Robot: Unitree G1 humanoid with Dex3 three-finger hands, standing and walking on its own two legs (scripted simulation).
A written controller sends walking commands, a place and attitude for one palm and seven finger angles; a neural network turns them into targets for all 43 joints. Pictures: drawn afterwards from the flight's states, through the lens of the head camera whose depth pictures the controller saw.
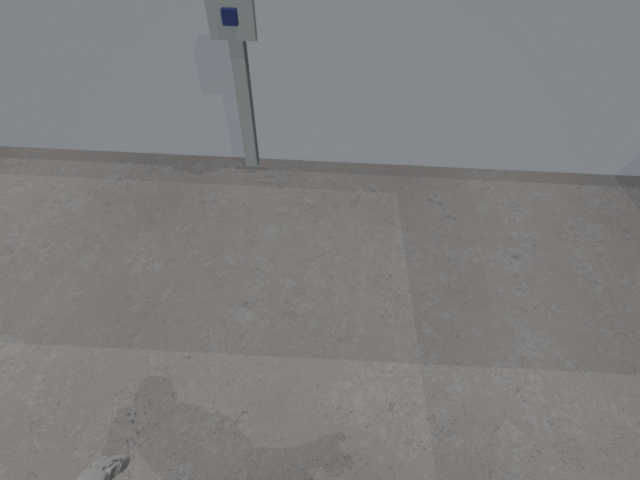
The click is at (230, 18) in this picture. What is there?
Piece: button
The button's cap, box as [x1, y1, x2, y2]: [220, 7, 238, 25]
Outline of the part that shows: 221,7 220,10 223,25 237,25 238,23 236,8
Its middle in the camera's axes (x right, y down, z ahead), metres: -0.35 -0.84 +1.46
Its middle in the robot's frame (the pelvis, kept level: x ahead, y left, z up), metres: +1.64 +0.42 -0.04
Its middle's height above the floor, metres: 0.73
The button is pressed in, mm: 0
